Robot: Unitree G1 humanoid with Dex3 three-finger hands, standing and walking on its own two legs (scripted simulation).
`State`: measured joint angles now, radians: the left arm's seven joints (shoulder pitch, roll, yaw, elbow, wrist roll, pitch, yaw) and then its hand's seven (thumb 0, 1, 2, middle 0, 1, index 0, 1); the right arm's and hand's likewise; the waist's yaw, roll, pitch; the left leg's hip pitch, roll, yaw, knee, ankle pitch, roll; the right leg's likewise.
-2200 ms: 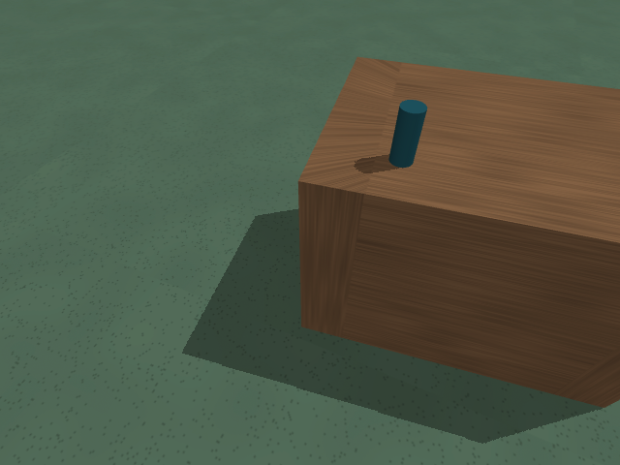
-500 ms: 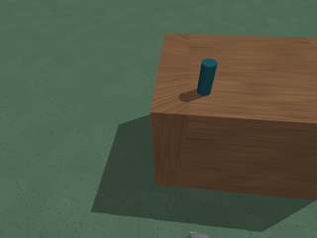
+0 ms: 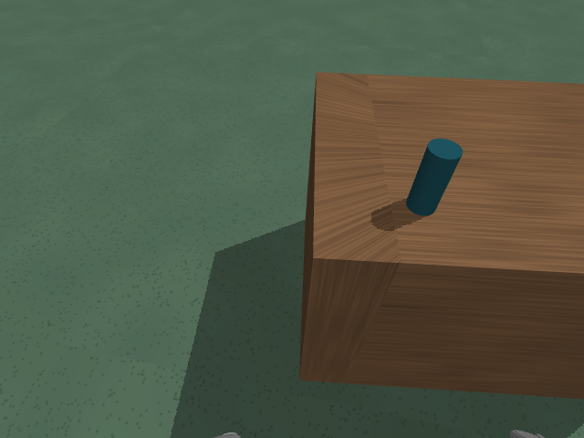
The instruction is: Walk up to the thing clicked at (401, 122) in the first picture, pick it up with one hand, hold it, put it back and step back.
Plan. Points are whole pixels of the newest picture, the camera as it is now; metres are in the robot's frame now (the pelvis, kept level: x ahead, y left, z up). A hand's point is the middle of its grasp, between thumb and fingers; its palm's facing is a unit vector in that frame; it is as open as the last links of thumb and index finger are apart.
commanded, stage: walk up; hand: right
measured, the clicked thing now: (431, 179) +0.55 -0.26 +0.03
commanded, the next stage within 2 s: stand in 1.68 s
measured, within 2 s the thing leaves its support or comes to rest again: neither
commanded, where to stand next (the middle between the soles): +0.11 -0.03 m, yaw -3 degrees
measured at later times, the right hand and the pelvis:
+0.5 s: hand out of the picture +0.12 -0.25 -0.14, palm faces +0.03 +0.92 -0.39, open 7.4 cm; pelvis +0.06 +0.02 +0.00, yaw -4 degrees
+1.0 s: hand out of the picture +0.13 -0.27 -0.12, palm faces +0.00 +0.93 -0.36, open 7.4 cm; pelvis +0.06 +0.00 +0.03, yaw -3 degrees
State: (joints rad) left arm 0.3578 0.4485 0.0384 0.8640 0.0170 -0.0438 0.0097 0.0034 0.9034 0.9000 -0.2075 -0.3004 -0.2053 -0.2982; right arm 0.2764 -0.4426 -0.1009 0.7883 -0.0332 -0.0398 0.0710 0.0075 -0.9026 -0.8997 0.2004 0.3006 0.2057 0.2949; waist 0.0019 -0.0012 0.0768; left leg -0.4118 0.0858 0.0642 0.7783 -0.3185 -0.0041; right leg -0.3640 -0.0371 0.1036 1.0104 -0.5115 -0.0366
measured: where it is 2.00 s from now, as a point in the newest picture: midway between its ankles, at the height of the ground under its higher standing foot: outside the picture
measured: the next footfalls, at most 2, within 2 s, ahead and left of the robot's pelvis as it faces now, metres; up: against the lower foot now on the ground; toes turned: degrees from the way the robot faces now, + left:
right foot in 0.30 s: +0.14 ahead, -0.11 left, +0.00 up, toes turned -4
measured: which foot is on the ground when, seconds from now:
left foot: down 0.00-1.00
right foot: up 0.00-0.28, down 0.30-1.00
